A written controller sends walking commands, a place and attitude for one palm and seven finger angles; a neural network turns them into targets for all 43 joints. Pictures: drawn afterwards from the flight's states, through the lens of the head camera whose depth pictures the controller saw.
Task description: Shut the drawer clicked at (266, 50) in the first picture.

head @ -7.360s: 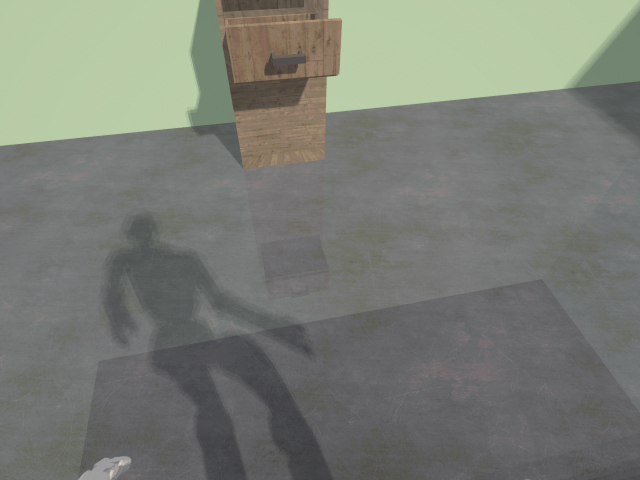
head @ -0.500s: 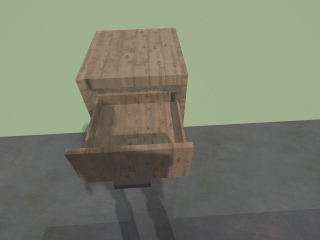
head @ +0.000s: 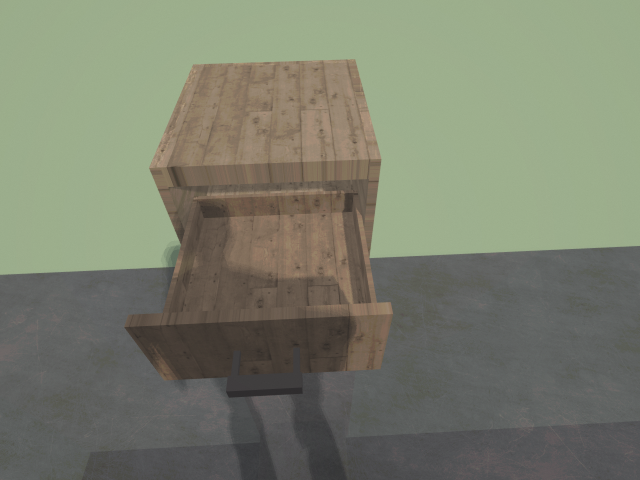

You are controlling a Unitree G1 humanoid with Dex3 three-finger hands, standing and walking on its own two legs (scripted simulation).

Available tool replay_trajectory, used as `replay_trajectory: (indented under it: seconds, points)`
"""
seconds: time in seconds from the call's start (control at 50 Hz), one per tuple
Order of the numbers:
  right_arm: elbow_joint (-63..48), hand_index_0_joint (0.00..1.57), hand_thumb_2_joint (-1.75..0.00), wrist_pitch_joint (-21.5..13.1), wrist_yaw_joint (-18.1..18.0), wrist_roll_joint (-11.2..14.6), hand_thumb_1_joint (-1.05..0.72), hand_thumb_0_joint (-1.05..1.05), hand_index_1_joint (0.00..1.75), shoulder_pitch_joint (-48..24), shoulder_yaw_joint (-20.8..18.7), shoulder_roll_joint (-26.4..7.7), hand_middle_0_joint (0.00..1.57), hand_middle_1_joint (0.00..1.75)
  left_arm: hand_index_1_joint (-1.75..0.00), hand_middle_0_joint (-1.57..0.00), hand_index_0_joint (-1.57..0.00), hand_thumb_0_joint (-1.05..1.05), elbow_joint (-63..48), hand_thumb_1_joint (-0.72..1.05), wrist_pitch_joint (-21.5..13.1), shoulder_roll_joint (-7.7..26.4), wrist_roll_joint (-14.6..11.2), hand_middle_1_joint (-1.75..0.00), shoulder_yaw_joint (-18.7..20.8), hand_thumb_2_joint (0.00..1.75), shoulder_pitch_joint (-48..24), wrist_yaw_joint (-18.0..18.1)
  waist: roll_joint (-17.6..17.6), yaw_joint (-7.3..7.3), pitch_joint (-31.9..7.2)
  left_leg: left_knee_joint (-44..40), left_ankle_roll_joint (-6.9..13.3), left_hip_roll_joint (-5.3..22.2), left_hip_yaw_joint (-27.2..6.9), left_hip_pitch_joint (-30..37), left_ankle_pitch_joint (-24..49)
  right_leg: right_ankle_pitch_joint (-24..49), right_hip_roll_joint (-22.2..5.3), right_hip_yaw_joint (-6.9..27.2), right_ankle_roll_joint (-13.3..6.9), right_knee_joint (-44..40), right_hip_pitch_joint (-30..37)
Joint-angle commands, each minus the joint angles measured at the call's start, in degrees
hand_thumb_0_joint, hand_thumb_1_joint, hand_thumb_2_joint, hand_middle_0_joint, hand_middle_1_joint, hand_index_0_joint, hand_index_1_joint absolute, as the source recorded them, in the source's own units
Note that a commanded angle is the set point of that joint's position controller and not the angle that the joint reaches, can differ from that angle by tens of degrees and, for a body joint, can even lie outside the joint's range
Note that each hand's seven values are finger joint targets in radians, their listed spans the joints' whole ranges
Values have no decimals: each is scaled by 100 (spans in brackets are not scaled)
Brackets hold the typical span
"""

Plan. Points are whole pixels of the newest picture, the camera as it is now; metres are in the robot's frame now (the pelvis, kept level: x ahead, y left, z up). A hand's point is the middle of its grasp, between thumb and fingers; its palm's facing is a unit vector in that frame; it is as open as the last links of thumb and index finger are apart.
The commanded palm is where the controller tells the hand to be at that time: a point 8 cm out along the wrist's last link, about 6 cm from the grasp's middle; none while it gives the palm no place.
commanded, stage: come to a stop and stand still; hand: left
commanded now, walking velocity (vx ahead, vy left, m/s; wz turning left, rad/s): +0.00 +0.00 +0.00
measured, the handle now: (266, 370) +0.30 +0.10 -0.09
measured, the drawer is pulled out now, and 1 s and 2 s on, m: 0.30 0.30 0.30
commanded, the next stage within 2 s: look again from close up in 0.42 s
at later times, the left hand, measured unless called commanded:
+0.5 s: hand out of the picture +0.02 +0.15 -0.17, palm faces +0.02 -0.98 -0.21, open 7.3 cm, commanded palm none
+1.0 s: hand out of the picture +0.00 +0.13 -0.17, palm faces +0.02 -0.98 -0.19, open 7.3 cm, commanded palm none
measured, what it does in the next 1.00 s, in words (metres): stands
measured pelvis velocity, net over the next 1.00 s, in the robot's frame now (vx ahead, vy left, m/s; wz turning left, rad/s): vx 0.01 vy -0.03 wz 0.01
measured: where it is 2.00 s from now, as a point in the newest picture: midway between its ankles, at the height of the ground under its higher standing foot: outside the picture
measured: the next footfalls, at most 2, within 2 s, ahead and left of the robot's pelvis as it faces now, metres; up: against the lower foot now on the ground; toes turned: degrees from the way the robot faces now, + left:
none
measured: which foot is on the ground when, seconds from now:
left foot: down 0.00-1.00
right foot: down 0.00-1.00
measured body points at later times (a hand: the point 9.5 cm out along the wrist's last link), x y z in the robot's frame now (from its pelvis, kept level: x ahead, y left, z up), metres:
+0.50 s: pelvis +0.01 -0.02 +0.00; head +0.02 -0.03 +0.45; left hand +0.02 +0.21 -0.15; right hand +0.01 -0.23 -0.16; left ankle -0.01 +0.05 -0.74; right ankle -0.01 -0.12 -0.74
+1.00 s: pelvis +0.01 -0.03 +0.00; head +0.02 -0.04 +0.45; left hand +0.00 +0.18 -0.16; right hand -0.01 -0.24 -0.16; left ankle -0.01 +0.05 -0.74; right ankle -0.01 -0.12 -0.74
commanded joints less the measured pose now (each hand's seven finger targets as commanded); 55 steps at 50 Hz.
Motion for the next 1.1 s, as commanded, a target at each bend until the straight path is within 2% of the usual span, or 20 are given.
replay_trajectory:
  seconds: [0.0, 0.04, 0.16, 0.32, 0.58, 0.72, 0.84, 0.96, 1.0, 1.04, 1.06, 1.08]
  points:
    - [-94, 20, -90, -111, -33, 0, -90, 0, 30, 381, -95, -569, 20, 30, -30, -20, -20, 0, -150, 90, -106, 534, -35, -30, 71, 90, 212, 25, -210, -15, 246, -376, -195, 1101, -1027, 202, 1359, 898, -501, 547, -231, -376, -303]
    - [-79, 20, -90, -112, -39, -2, -90, 0, 30, 362, -98, -572, 20, 30, -30, -20, -20, 0, -128, 90, -103, 541, -31, -30, 80, 90, 208, 26, -121, -8, 301, -385, -200, 1109, -1013, 208, 1495, 964, -496, 530, -231, -356, -298]
    - [-24, 20, -90, -118, -49, 4, -90, 0, 30, 309, -88, -584, 20, 30, -30, -20, -20, 0, -82, 90, -120, 569, -36, -30, 72, 90, 214, 25, -181, -8, 193, -325, -204, 1095, -997, 321, 1587, 1177, -535, 566, -248, -419, -151]
    - [76, 20, -90, -115, -53, 6, -90, 0, 30, 296, -80, -549, 20, 30, -30, -20, -20, 0, -18, 90, -125, 597, -49, -30, 60, 90, 201, 17, -94, 12, 325, -383, -209, 1095, -974, 272, 1428, 1179, -547, 548, -263, -519, -105]
    - [220, 20, -90, -125, -50, 15, -90, 0, 30, 393, -74, -474, 20, 30, -30, -20, -20, 0, 17, 90, -158, 567, -51, -30, 52, 90, 238, 17, -264, 14, 321, -410, -219, 1070, -958, 218, 1020, 1149, -571, 617, -293, -643, -31]
    - [270, 20, -90, -109, -41, 18, -90, 0, 30, 419, -61, -421, 20, 30, -30, -20, -20, 0, 28, 90, -162, 563, -60, -30, 39, 90, 273, 7, -218, 23, 510, -465, -226, 1038, -942, 36, 663, 925, -545, 649, -309, -749, -92]
    - [299, 20, -90, -115, -39, 18, -90, 0, 30, 432, -61, -395, 20, 30, -30, -20, -20, 0, 46, 90, -174, 535, -59, -30, 29, 90, 333, 6, -155, 24, 485, -442, -228, 1022, -940, 30, 561, 813, -548, 683, -315, -796, -127]
    - [321, 20, -90, -127, -44, 22, -90, 0, 30, 460, -67, -371, 20, 30, -30, -20, -20, 0, 54, 90, -195, 528, -61, -30, 22, 90, 373, 11, -208, 11, 366, -368, -235, 1021, -916, 100, 678, 1029, -555, 707, -321, -785, -77]
    - [337, 20, -90, -144, -49, 21, -90, 0, 30, 491, -66, -379, 20, 30, -30, -20, -20, 0, 60, 90, -208, 531, -62, -30, 21, 90, 389, 16, -210, 3, 223, -332, -236, 1038, -899, 195, 894, 1272, -562, 690, -325, -730, 5]
    - [347, 20, -90, -143, -57, 24, -90, 0, 30, 469, -69, -366, 20, 30, -30, -20, -20, 0, 61, 90, -203, 521, -65, -30, 16, 90, 387, 19, -179, 8, 317, -318, -239, 1037, -899, 157, 928, 1332, -552, 697, -321, -721, -29]
    - [-148, 20, -90, -174, -5, 40, -90, 0, 30, -184, -70, -529, 20, 30, -30, -20, -20, 0, 292, 90, -367, 670, 42, -30, 79, 90, 785, 243, -513, 212, 563, 996, -470, 1055, -529, -596, 1070, 4150, -967, 869, 123, -473, 25]
    - [-2228, 20, -90, -939, -235, 300, -90, 0, 30, -79, -229, -1684, 20, 30, -32, -22, -22, 0, -8119, 90, -1507, 1859, -1149, -32, 531, 90, -3250, 121, 463, -494, -2228, 125, -313, 387, -785, 859, 1523, 2656, -365, 516, -114, 7, 386]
